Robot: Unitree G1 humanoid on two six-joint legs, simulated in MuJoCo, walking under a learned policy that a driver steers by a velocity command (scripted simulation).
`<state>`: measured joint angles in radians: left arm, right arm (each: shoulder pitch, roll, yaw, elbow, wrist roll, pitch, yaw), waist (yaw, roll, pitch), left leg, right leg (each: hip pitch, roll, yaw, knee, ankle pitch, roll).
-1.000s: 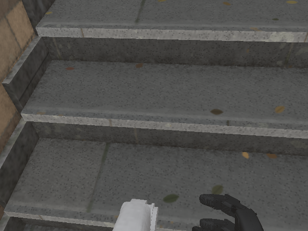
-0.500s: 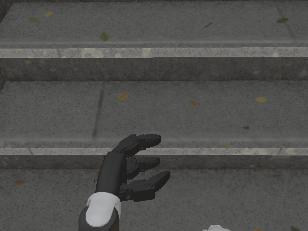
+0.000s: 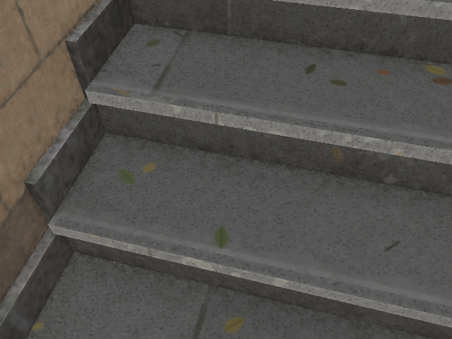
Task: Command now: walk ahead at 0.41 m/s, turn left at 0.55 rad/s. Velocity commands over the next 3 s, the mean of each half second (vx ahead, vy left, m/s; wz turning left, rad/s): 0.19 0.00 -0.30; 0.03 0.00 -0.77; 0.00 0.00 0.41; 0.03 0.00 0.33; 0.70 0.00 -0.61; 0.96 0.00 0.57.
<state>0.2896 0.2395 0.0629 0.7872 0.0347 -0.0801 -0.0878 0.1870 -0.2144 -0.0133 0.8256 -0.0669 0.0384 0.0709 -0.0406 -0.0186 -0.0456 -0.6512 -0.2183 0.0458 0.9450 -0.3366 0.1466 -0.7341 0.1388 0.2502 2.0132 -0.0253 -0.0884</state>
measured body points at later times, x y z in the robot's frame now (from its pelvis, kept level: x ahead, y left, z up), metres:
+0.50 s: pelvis +0.20 -0.05 +0.21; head +0.19 -0.06 +0.66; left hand +0.22 +0.17 +0.07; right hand +0.43 -0.30 +0.16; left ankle +0.26 +0.15 -0.33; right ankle +0.27 -0.11 -0.50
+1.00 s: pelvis +0.30 +0.00 +0.23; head +0.30 +0.00 +0.68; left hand +0.59 +0.14 +0.16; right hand +0.32 -0.31 +0.16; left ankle +0.37 +0.10 -0.50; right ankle +0.18 -0.10 -0.34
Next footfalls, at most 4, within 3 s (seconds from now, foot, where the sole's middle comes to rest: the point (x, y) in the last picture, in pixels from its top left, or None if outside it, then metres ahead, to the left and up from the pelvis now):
0.28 right None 0.31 -0.11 -0.54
0.82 left None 0.40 0.08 -0.54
1.16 right None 0.28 -0.13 -0.54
1.54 left None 0.36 0.10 -0.54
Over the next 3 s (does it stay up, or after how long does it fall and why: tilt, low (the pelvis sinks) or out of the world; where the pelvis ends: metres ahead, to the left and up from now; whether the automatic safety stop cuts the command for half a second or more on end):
stays up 0.74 -0.42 0.47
